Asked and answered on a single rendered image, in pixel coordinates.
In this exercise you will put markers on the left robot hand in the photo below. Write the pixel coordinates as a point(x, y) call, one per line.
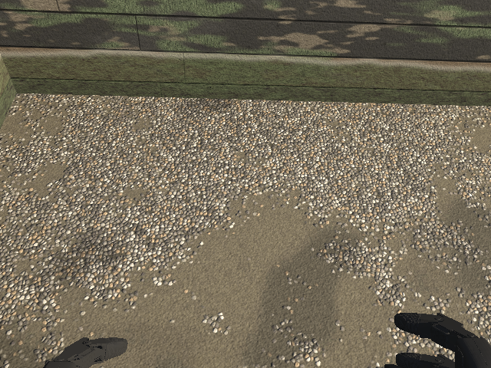
point(84, 353)

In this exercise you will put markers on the right robot hand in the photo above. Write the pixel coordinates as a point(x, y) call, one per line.
point(470, 351)

